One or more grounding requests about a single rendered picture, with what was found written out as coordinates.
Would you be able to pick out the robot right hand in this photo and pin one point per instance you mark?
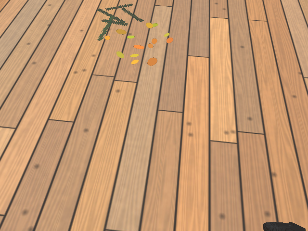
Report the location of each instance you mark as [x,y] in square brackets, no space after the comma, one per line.
[282,226]

